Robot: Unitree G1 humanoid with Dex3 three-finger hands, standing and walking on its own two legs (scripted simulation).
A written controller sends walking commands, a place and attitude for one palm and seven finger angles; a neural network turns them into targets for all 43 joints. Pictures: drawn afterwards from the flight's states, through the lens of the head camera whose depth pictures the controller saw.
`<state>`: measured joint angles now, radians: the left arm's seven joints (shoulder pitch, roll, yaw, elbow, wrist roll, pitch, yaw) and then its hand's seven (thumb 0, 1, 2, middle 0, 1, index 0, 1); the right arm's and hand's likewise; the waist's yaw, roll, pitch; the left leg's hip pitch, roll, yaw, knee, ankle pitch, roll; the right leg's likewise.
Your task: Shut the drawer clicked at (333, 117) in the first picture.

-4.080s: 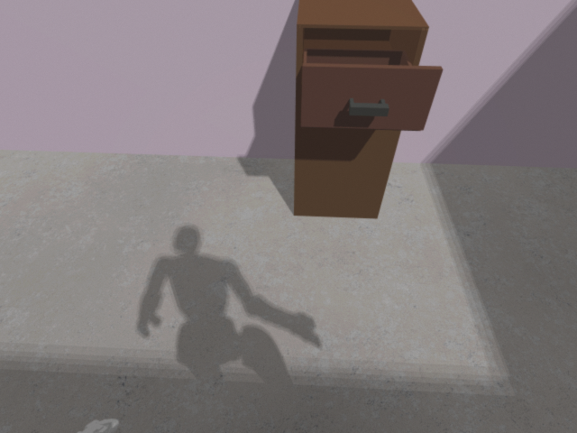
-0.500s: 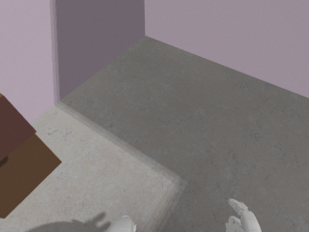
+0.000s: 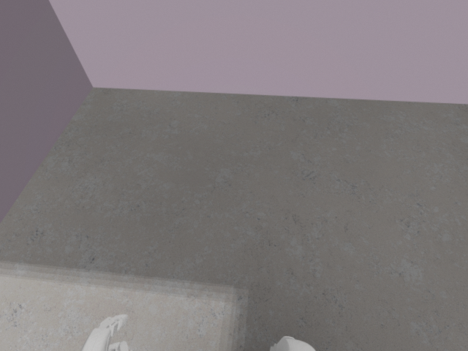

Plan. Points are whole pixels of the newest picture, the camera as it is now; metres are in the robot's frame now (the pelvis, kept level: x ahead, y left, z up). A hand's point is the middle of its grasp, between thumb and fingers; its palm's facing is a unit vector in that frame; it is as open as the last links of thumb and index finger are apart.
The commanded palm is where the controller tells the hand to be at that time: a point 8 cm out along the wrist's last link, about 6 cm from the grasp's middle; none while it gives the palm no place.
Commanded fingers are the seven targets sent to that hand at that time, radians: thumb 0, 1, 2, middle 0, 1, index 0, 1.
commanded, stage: walk to a spot facing it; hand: left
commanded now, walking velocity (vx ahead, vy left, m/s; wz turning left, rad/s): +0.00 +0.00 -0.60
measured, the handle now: out of the picture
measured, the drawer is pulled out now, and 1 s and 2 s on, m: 0.28 0.28 0.28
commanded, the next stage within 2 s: none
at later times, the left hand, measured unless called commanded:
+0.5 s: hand (127, 342) +0.16 +0.22 -0.16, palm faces -0.23 -0.96 -0.17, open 7.3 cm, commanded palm none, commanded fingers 0.00 0.90 0.90 -0.20 -0.30 -0.20 -0.30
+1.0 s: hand (187, 296) +0.24 +0.11 -0.13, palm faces -0.57 -0.78 -0.26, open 7.3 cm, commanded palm none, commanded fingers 0.00 0.90 0.90 -0.20 -0.30 -0.20 -0.30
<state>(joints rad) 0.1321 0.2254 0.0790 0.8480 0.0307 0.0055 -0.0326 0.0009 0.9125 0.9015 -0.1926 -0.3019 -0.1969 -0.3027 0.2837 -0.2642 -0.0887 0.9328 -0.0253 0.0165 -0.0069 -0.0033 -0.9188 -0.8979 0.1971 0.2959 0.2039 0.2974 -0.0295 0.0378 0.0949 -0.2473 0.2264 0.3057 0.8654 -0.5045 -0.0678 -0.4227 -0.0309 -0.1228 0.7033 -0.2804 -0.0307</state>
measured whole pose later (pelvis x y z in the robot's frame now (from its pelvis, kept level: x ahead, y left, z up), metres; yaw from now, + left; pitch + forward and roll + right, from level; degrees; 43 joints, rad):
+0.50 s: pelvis +0.03 +0.05 +0.02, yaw -18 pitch +1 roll -1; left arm 0.21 0.24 0.09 0.90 0.02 0.07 -0.02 0.00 0.91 0.90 -0.20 -0.30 -0.20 -0.30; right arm 0.20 -0.16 -0.03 0.88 -0.02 0.01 -0.02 0.00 -0.91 -0.90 0.20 0.30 0.21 0.30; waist 0.02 -0.07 0.04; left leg -0.26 0.04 0.10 0.57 -0.33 0.02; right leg -0.49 0.08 0.08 0.86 -0.39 0.04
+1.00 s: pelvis +0.02 +0.02 +0.01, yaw -36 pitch +0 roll +0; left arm 0.12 0.20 0.07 0.88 0.02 0.02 -0.01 0.00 0.91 0.90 -0.19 -0.30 -0.20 -0.30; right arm 0.30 -0.24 -0.08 0.97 -0.02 0.05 -0.02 0.01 -0.91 -0.90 0.20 0.30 0.20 0.30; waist -0.04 0.06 0.09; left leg -0.35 0.17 0.17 0.98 -0.54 -0.06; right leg -0.31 0.00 -0.09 0.66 -0.35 -0.05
